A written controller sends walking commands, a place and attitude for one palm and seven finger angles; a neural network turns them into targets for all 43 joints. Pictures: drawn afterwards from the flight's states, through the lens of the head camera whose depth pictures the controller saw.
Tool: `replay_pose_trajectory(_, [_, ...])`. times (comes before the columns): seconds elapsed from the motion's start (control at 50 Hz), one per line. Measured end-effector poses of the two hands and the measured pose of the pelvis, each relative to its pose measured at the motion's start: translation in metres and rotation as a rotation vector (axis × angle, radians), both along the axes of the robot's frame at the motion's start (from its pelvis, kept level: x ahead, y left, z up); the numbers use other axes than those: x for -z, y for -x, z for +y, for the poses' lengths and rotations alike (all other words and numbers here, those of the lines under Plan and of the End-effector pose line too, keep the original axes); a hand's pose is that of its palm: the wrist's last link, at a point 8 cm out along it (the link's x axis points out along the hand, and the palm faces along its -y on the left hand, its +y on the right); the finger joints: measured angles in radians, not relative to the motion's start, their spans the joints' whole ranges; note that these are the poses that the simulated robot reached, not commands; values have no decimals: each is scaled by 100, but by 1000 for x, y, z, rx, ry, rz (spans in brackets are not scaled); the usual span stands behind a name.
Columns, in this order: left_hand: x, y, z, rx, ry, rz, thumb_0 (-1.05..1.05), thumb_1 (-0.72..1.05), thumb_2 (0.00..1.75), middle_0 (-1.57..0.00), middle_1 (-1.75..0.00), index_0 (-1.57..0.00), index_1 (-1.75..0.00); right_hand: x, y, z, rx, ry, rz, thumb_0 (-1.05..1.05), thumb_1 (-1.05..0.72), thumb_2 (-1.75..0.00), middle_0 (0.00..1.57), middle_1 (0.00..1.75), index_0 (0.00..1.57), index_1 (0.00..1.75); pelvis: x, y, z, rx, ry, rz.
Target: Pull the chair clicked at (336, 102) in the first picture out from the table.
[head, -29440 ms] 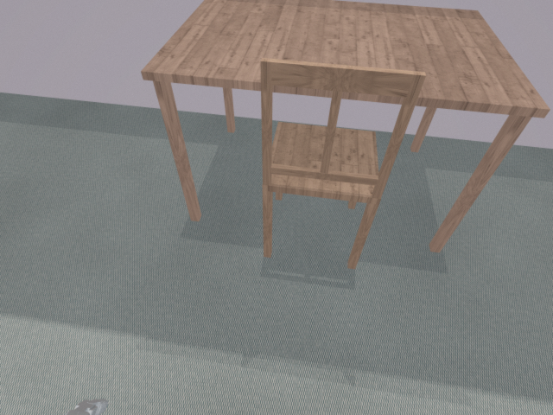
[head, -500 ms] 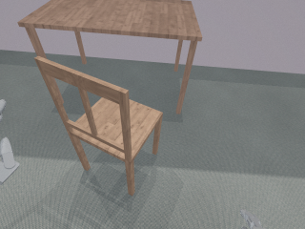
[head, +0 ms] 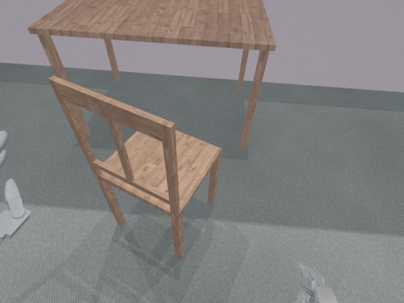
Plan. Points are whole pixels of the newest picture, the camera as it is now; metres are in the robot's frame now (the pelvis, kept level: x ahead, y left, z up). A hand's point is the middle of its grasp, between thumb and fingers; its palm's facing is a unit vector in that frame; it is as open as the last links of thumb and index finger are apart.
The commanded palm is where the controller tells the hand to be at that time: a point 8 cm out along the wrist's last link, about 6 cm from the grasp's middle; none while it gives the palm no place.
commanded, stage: stop stepping back and stand still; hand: left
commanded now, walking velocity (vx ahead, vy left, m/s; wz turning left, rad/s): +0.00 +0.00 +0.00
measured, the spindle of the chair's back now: (122, 152) +0.55 +0.28 -0.10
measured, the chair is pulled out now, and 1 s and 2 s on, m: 0.57 0.57 0.57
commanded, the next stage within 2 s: let the arm hang, fingers relaxed in 0.34 s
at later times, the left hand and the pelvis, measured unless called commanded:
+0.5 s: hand (31, 218) +0.22 +0.30 +0.10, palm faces +0.33 -0.81 -0.47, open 7.4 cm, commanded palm none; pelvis +0.01 +0.03 +0.00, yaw +2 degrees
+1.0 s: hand out of the picture -0.04 +0.21 -0.17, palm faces +0.03 -0.97 -0.23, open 7.2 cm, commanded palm none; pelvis +0.01 +0.02 +0.00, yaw +1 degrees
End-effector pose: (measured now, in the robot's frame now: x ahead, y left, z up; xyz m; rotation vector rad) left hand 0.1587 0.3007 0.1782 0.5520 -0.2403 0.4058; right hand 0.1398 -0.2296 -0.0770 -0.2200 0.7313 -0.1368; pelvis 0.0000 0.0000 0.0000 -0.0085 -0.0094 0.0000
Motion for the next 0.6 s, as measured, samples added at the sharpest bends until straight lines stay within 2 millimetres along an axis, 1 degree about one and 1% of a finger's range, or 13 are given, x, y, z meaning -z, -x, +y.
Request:
replay_pose_trajectory(0.1, [4, -13, 4, 24, 7, 27, 1, 89, 90, -21, -30, -22, -30, -6, -14, -1, 17, 24, -1, 1, -90, -90, 20, 30, 20, 30, -1, -9, 7, -2, 0, 1])
replay_pose_trajectory(0.2, [2, -20, 8, 52, -9, 29, 1, 89, 90, -21, -30, -22, -30, -12, -27, 5, 25, 30, -20, 1, -90, -90, 20, 30, 20, 30, -1, -15, 12, -4, 0, 0])
replay_pose_trajectory(0.32, [-1, -19, 16, 49, -15, 22, 1, 89, 90, -21, -30, -22, -30, -14, -38, 18, 12, 18, -33, 1, -90, -90, 20, 30, 20, 30, -1, -18, 17, -8, 5, 2])
replay_pose_trajectory(0.44, [3, -14, 25, 18, 14, 22, 1, 89, 90, -21, -30, -22, -30, -12, -39, 30, -9, 7, -24, 1, -90, -90, 20, 30, 20, 30, -1, -17, 22, -8, 8, 3])
replay_pose_trajectory(0.46, [11, -16, 26, 21, 13, 45, 1, 89, 90, -21, -30, -21, -30, -9, -38, 31, -27, -4, -25, 1, -90, -90, 20, 30, 20, 30, -1, -16, 24, -19, 10, 10])
replay_pose_trajectory(0.48, [29, -21, 30, 18, 34, 112, 1, 89, 90, -21, -30, -21, -30, -3, -37, 31, -49, -11, -10, 1, -90, -90, 20, 30, 20, 30, 1, -14, 25, -30, 9, 17])
replay_pose_trajectory(0.5, [55, -25, 33, 3, 81, 208, 0, 90, 90, -20, -30, -21, -30, 4, -35, 30, -64, -16, 17, 1, -90, -90, 20, 30, 20, 30, 2, -12, 27, -38, 5, 24])
replay_pose_trajectory(0.54, [120, -27, 35, -48, 214, 447, 0, 90, 90, -20, -30, -21, -30, 19, -27, 29, -71, -22, 83, 1, -90, -90, 20, 30, 20, 30, 6, -8, 30, -42, -6, 29])
replay_pose_trajectory(0.56, [154, -22, 31, -74, 281, 579, 0, 90, 90, -20, -30, -20, -30, 26, -21, 28, -69, -25, 116, 1, -90, -90, 20, 30, 20, 30, 7, -7, 30, -41, -9, 27])
replay_pose_trajectory(0.6, [219, -1, 13, -103, 395, 842, 0, 91, 90, -19, -30, -20, -30, 36, -5, 26, -54, -29, 180, 1, -90, -90, 20, 30, 20, 30, 8, -4, 30, -33, -14, 18])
